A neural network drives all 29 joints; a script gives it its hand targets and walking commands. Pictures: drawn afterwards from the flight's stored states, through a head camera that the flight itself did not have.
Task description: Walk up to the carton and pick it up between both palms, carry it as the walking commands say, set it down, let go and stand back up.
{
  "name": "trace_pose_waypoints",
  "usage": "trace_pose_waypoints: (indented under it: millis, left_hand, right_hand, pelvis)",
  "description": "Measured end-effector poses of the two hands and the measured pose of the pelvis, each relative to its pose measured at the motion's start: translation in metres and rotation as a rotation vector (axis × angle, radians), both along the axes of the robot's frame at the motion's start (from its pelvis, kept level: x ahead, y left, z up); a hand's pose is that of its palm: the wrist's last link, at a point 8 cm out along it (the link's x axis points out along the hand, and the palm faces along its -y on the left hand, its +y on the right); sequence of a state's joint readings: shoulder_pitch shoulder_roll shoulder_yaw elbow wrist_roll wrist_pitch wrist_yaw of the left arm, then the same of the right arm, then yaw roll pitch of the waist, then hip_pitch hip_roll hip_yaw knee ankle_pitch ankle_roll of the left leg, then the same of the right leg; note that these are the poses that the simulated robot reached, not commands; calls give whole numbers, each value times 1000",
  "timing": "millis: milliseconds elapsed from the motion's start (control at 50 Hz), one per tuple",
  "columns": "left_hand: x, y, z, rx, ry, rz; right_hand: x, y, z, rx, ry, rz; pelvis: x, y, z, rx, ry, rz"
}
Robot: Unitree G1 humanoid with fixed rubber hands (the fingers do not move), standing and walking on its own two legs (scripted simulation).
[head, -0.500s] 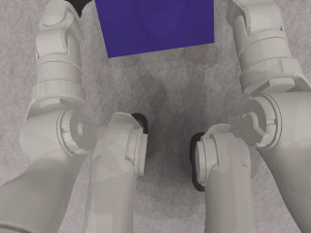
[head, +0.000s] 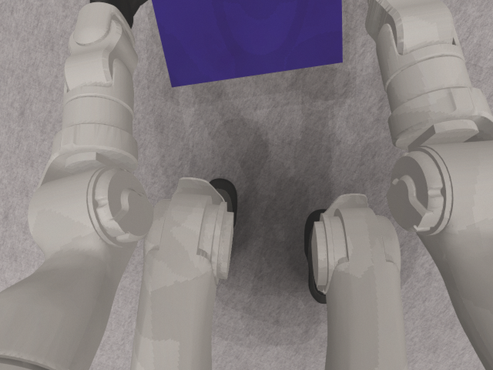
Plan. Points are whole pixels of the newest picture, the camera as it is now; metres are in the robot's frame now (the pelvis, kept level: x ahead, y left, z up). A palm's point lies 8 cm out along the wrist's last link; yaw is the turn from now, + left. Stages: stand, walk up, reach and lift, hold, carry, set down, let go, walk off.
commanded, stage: set down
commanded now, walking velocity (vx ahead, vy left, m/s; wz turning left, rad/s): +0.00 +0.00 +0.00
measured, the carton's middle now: out of the picture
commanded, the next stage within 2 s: let go in 1.74 s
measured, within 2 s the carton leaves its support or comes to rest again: rests again in 0.10 s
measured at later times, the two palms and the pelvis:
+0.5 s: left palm (84, 10) +0.50 +0.26 -0.16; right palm out of the picture +0.57 -0.09 -0.15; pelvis -0.02 +0.01 +0.00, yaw +0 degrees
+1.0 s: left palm out of the picture +0.50 +0.27 -0.01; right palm out of the picture +0.58 -0.09 +0.00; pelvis -0.01 +0.01 +0.09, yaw +1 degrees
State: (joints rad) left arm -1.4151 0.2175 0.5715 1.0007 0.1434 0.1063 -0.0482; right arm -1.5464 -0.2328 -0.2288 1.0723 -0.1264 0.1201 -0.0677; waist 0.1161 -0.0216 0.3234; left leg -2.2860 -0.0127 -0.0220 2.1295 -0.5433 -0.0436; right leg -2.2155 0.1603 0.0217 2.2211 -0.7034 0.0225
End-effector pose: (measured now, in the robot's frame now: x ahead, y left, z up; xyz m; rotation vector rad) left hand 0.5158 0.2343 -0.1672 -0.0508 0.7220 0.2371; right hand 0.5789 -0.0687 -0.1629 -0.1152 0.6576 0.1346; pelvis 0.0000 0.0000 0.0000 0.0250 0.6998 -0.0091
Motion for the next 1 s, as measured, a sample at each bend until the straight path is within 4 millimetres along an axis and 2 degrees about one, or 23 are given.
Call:
trace_pose_waypoints:
  millis: [80, 140, 200, 260, 340, 420, 580, 780, 1000]
  left_hand:
    - [-15, -2, -17, 7, 68, 3]
    - [-27, 5, -28, 19, 95, 42]
    - [-31, 17, -27, 37, 82, 83]
    - [-28, 28, -19, 46, 60, 101]
    - [-21, 36, -7, 43, 43, 99]
    - [-15, 34, 2, 37, 24, 82]
    - [-13, 26, 26, 20, -39, 79]
    - [-22, 43, 88, 38, -62, 111]
    - [-16, 40, 156, 45, -74, 95]
  right_hand:
    - [-10, -3, -14, -33, 38, 25]
    - [-23, -8, -28, -45, 71, 16]
    - [-29, -13, -33, -45, 74, -1]
    - [-25, -16, -28, -44, 54, -11]
    - [-15, -18, -14, -45, 29, -22]
    - [-8, -19, 0, -44, 9, -26]
    - [-9, -12, 30, -63, -21, -16]
    - [0, -6, 97, -68, -38, -42]
    - [1, -17, 158, -71, -38, -57]
  pelvis:
    - [-2, 1, 0, 1, -17, 2]
    - [-5, 2, 0, 2, -36, 4]
    - [-8, 3, -1, 5, -58, 4]
    - [-12, 4, -3, 6, -77, 6]
    - [-15, 7, -6, 2, -86, 9]
    - [-16, 10, -5, -6, -78, 11]
    - [-18, 10, 7, -19, -62, 26]
    - [-15, 8, 43, -29, -15, 39]
    - [-6, 10, 93, -36, 66, 42]
